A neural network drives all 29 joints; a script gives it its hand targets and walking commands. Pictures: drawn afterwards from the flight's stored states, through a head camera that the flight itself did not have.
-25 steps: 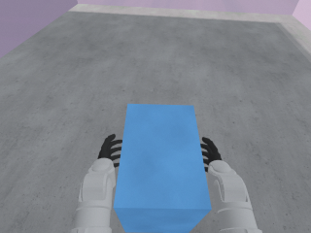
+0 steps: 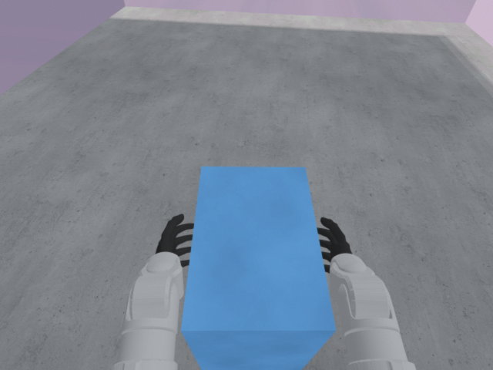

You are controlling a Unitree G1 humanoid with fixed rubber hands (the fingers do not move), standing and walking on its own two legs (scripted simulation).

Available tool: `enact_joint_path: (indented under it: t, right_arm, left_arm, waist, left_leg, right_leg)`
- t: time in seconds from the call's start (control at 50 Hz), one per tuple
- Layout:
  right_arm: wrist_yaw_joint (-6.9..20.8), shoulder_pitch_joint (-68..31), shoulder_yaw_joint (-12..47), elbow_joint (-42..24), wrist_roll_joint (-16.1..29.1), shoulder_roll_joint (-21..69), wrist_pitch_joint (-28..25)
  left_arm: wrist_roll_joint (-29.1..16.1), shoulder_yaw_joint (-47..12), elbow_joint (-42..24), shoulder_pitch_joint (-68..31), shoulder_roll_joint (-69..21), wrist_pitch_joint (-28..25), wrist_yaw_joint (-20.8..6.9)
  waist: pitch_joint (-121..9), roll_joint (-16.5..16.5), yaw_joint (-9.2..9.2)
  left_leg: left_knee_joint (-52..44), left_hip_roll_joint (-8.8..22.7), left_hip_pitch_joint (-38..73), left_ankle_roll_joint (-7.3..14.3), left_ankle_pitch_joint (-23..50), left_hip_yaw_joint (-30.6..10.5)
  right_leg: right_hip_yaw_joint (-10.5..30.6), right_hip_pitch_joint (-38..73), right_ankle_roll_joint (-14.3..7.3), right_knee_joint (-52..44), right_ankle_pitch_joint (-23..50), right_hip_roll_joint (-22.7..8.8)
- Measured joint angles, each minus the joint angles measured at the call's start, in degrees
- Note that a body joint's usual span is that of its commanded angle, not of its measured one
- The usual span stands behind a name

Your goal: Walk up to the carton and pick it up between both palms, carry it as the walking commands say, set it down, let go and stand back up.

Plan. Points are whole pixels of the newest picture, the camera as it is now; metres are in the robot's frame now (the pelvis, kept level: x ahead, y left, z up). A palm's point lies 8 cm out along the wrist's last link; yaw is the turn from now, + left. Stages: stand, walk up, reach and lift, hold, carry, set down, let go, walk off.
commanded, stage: carry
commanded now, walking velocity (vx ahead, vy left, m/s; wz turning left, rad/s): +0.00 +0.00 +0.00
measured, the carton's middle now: (252, 270) +0.31 +0.01 -0.03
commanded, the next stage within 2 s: hold in 0.14 s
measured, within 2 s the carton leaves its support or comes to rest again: neither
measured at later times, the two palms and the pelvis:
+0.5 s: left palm (157, 271) +0.26 +0.15 +0.06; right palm (340, 265) +0.27 -0.13 +0.06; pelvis -0.01 +0.00 +0.02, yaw +7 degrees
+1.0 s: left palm (169, 280) +0.23 +0.13 +0.09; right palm (365, 273) +0.25 -0.15 +0.08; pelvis -0.08 -0.05 +0.01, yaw +10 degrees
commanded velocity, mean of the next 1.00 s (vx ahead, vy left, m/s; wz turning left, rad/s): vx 0.00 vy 0.00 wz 0.00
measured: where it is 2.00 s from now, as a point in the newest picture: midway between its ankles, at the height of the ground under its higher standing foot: outside the picture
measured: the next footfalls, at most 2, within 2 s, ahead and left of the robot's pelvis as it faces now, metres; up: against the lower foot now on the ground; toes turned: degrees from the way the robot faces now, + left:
none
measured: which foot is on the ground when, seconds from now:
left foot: down 0.00-1.00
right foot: down 0.00-1.00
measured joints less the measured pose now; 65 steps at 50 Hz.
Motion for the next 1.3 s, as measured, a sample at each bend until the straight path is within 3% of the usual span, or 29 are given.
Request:
enact_joint_path:
  t: [0.16,0.2,0.24,0.32,0.4,0.52,0.62,0.76,0.9,0.94,0.98,1.04,1.1,1.24,1.3]
  right_arm:
    - [0.1,-0.2,0.1,0.4,0.0,0.0,-0.6]
    - [0.1,1.2,-0.1,-0.2,0.0,-0.2,-1.3]
    - [0.1,3.5,0.7,-1.3,-0.4,-0.6,-1.6]
    - [0.0,5.8,1.6,-3.3,-1.3,-0.8,-1.1]
    - [0.8,5.3,1.1,-3.7,-2.2,-0.7,-0.7]
    - [2.3,3.6,-1.2,-0.8,-3.6,-0.5,0.0]
    - [1.5,4.3,-1.1,-1.7,-2.9,-0.6,0.3]
    - [0.9,-1.4,-5.0,1.6,-2.8,0.3,0.4]
    - [-0.3,-11.0,-11.5,7.6,-5.3,3.2,-0.2]
    - [-0.2,-11.4,-11.4,7.6,-5.6,3.4,-0.8]
    - [0.2,-12.2,-13.2,9.0,-6.0,3.7,-1.0]
    - [0.0,-13.8,-17.0,14.7,-7.5,4.3,-1.7]
    - [0.0,-14.6,-18.4,17.1,-8.0,4.6,-2.9]
    - [-1.6,-21.8,-24.2,23.4,-10.4,6.0,-7.7]
    - [-2.0,-24.4,-24.7,23.8,-9.6,5.1,-9.1]
  left_arm:
    - [0.0,0.2,-0.5,-0.3,0.0,0.3,0.2]
    - [0.2,-0.9,0.4,0.2,0.0,-0.9,0.1]
    - [0.5,-2.0,1.6,1.0,0.2,-1.9,-0.4]
    - [-1.0,-3.1,2.0,2.1,0.4,-2.5,0.0]
    - [-1.3,-3.5,2.2,2.4,0.4,-3.3,0.2]
    - [0.1,-2.9,6.1,0.1,0.0,-2.7,-0.1]
    - [0.3,-3.0,6.8,-0.3,-0.1,-3.1,-0.4]
    - [2.9,2.6,12.0,-6.5,-1.6,-4.8,-2.2]
    - [3.9,8.0,19.4,-15.0,0.4,-6.7,-4.2]
    - [3.6,7.4,18.8,-15.5,1.1,-6.4,-4.2]
    - [4.5,8.0,20.3,-16.3,0.9,-6.3,-4.3]
    - [9.0,13.8,28.4,-19.5,0.0,-8.1,-5.9]
    - [10.4,15.6,30.8,-20.2,0.1,-9.3,-6.1]
    - [10.7,19.2,39.8,-27.9,3.9,-14.0,-6.6]
    - [10.6,19.1,42.6,-31.5,4.9,-16.6,-6.2]
  waist:
    - [0.1,-0.3,0.06]
    - [2.6,0.9,0.44]
    - [4.2,2.0,1.30]
    - [4.6,2.3,-0.40]
    - [4.7,1.8,-1.61]
    - [6.4,1.4,-1.50]
    - [6.2,1.5,-1.39]
    - [8.6,1.7,0.01]
    - [10.0,0.4,-1.98]
    - [9.4,-0.2,-2.38]
    - [8.8,0.2,-2.51]
    - [7.7,1.4,-3.59]
    - [8.1,1.8,-3.82]
    - [13.8,0.6,-8.48]
    - [15.9,-0.2,-9.56]
  left_leg:
    - [0.0,-0.2,0.0,0.3,-0.1,0.1]
    - [-1.6,-0.7,3.3,0.4,3.6,-3.1]
    - [-3.9,-1.7,6.9,0.7,2.8,-6.4]
    - [-8.7,-3.2,10.3,0.8,4.3,-12.1]
    - [-12.1,-3.7,13.2,0.6,6.7,-14.5]
    - [-14.2,-3.5,16.2,-0.1,8.3,-14.3]
    - [-14.5,-2.6,15.7,-1.4,9.2,-14.2]
    - [-12.2,-2.1,13.7,-2.3,9.9,-13.8]
    - [-9.3,-1.9,9.5,0.4,9.1,-13.9]
    - [-9.6,-2.2,8.9,-1.2,12.6,-14.2]
    - [-9.1,-2.2,8.9,-2.4,11.0,-13.9]
    - [-7.4,-2.5,8.0,-0.3,7.9,-15.0]
    - [-6.1,-3.6,6.9,-0.7,10.0,-15.5]
    - [-0.3,-4.8,2.3,-0.6,7.9,-16.1]
    - [1.2,-5.5,-0.9,-0.8,9.3,-15.8]
  right_leg:
    - [0.0,-0.1,0.3,0.2,-0.1,-0.3]
    - [2.8,3.8,0.4,-2.0,2.4,1.4]
    - [5.8,7.7,1.3,-4.7,2.0,2.6]
    - [9.5,12.8,2.8,-8.9,3.5,2.5]
    - [10.8,16.8,3.0,-12.5,5.3,2.3]
    - [11.8,19.9,4.0,-14.7,4.5,2.4]
    - [11.8,19.6,2.5,-15.4,5.9,3.3]
    - [12.1,18.1,1.6,-14.4,7.9,4.1]
    - [12.7,16.2,2.0,-14.0,7.0,4.6]
    - [12.7,15.8,1.7,-14.3,11.0,4.2]
    - [12.5,15.8,1.6,-13.6,8.6,4.0]
    - [11.8,15.7,2.3,-11.8,3.8,4.0]
    - [11.8,14.9,2.5,-9.8,4.0,3.3]
    - [11.3,12.8,3.0,-3.6,-2.1,2.3]
    - [11.9,10.6,3.0,-2.1,-1.7,1.9]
